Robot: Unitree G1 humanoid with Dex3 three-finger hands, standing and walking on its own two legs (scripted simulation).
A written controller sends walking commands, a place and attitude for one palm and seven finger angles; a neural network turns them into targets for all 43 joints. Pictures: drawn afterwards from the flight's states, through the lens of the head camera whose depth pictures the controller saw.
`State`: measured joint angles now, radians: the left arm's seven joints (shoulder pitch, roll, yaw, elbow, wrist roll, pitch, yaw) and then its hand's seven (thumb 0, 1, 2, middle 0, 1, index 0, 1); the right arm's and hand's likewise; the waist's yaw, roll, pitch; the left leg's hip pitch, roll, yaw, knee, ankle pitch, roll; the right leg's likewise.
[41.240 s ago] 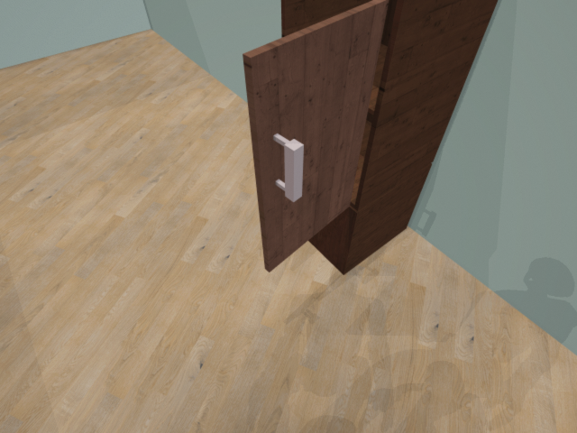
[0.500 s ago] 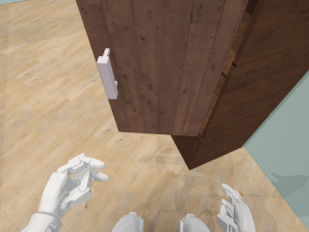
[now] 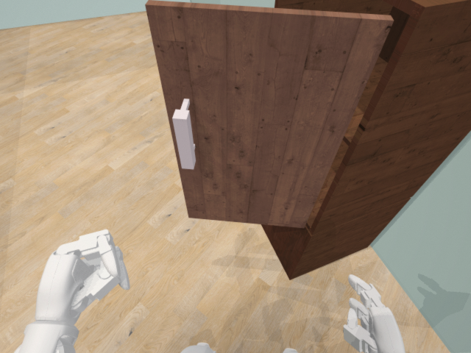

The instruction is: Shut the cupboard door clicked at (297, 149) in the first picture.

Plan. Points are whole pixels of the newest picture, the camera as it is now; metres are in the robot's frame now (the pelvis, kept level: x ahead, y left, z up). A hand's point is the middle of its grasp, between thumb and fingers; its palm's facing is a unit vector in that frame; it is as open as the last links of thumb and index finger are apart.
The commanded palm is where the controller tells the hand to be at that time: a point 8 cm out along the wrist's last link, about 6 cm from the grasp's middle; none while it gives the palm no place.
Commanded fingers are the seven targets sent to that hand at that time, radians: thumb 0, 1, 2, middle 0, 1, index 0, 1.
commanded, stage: raise the hand and make a fist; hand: left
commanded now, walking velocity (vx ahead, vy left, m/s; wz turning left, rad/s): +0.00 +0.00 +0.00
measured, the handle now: (187, 134) +0.49 +0.14 +0.09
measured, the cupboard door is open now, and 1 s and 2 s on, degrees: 63 63 63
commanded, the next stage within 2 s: bring the fist close to the handle in 0.62 s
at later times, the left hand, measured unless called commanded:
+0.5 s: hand (135, 266) +0.23 +0.17 +0.07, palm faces -0.04 -1.00 -0.03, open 3.1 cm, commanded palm +0.21 +0.23 +0.09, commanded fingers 0.00 0.90 0.90 -1.30 -1.50 -1.30 -1.50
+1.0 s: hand (151, 234) +0.27 +0.15 +0.09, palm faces -0.04 -1.00 -0.04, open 3.1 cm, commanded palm +0.26 +0.20 +0.09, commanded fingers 0.00 0.90 0.90 -1.30 -1.50 -1.30 -1.50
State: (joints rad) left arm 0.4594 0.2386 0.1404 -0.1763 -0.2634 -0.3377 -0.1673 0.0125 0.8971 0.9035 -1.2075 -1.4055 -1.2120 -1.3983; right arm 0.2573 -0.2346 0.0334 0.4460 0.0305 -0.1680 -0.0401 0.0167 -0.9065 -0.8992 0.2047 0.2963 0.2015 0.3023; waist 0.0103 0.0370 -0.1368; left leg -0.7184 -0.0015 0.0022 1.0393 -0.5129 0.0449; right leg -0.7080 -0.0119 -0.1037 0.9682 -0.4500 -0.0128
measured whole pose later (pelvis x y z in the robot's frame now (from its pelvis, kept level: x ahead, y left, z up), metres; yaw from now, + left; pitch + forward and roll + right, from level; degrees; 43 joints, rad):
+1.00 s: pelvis +0.00 -0.02 +0.01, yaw +0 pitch +10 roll -2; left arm 0.15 0.24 0.12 0.06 -0.25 -0.31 -0.22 0.01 0.90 0.90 -1.30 -1.50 -1.30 -1.50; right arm 0.25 -0.26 0.04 0.55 0.04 -0.20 -0.04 0.02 -0.91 -0.90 0.21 0.30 0.20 0.30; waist 0.00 0.04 -0.10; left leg -0.67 0.00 -0.01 0.97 -0.48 0.02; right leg -0.67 0.00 -0.11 0.92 -0.44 -0.04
